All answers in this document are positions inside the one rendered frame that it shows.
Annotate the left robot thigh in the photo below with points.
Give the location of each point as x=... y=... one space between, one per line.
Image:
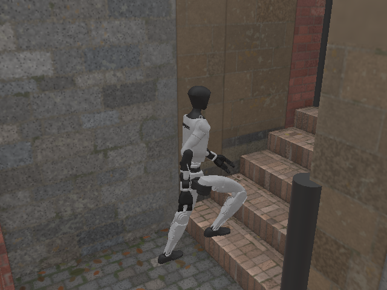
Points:
x=182 y=217

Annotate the right robot hand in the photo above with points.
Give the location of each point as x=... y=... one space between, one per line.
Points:
x=185 y=198

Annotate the robot head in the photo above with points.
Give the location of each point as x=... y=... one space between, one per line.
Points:
x=199 y=97

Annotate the robot right upper arm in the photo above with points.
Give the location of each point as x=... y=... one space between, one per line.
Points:
x=201 y=129

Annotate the right robot forearm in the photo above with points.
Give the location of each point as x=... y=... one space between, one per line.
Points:
x=184 y=175

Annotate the left robot hand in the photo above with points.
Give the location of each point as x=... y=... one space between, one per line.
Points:
x=219 y=161

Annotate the left robot forearm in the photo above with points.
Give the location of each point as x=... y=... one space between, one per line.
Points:
x=211 y=155

